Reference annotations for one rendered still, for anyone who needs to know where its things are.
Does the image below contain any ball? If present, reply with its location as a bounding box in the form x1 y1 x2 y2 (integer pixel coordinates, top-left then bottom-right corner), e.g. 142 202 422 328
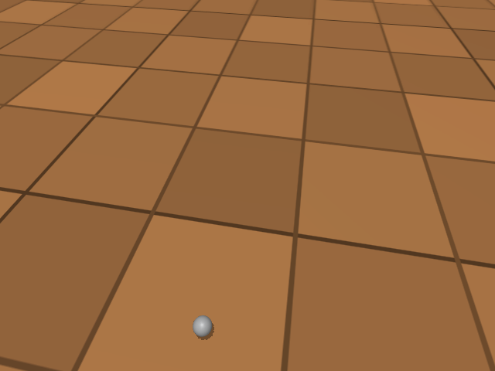
193 315 212 337

